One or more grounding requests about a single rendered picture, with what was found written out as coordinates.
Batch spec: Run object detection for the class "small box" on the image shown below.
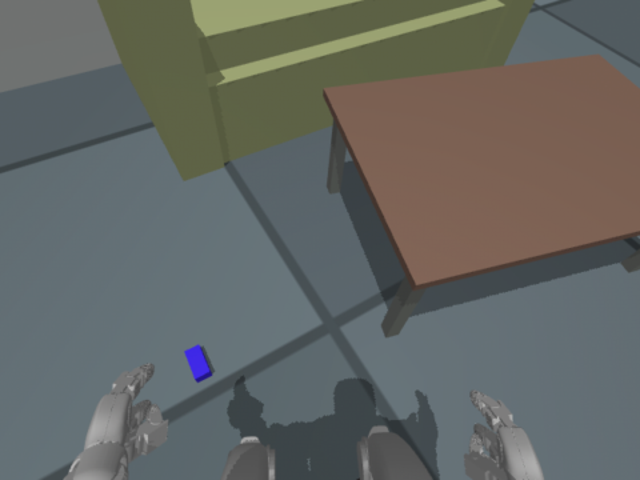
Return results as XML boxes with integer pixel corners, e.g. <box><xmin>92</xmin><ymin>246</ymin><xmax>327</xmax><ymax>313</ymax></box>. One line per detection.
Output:
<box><xmin>184</xmin><ymin>344</ymin><xmax>212</xmax><ymax>383</ymax></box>

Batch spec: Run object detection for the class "right robot hand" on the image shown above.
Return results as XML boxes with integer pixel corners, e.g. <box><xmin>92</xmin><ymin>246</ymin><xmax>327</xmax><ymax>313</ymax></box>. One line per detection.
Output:
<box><xmin>464</xmin><ymin>390</ymin><xmax>544</xmax><ymax>480</ymax></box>

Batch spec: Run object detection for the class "left robot hand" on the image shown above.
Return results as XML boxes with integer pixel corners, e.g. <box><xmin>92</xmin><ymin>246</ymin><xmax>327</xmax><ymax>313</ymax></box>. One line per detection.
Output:
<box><xmin>84</xmin><ymin>363</ymin><xmax>168</xmax><ymax>464</ymax></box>

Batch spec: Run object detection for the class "sofa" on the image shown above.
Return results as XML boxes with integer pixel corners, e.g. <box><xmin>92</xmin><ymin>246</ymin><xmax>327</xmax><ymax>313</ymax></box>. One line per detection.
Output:
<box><xmin>97</xmin><ymin>0</ymin><xmax>535</xmax><ymax>181</ymax></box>

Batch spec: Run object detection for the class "coffee table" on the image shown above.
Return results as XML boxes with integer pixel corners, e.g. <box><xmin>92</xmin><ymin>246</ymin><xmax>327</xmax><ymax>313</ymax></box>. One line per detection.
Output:
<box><xmin>323</xmin><ymin>54</ymin><xmax>640</xmax><ymax>338</ymax></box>

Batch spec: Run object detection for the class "left robot arm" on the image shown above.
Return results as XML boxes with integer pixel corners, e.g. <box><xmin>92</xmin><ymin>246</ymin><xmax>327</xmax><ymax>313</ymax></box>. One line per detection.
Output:
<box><xmin>63</xmin><ymin>443</ymin><xmax>129</xmax><ymax>480</ymax></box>

